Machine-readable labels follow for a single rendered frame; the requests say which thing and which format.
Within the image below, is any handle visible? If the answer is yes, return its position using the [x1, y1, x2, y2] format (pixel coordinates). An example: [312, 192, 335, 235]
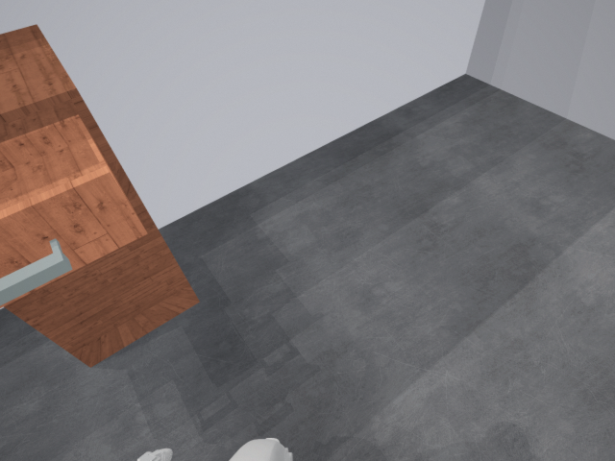
[0, 238, 72, 305]

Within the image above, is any drawer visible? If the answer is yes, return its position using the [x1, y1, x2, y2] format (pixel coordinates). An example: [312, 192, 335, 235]
[0, 114, 148, 308]

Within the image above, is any robot left thigh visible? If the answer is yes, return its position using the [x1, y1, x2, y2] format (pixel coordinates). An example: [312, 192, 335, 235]
[229, 439, 292, 461]

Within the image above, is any cabinet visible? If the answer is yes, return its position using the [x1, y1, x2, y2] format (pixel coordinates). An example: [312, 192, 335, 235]
[0, 24, 200, 368]

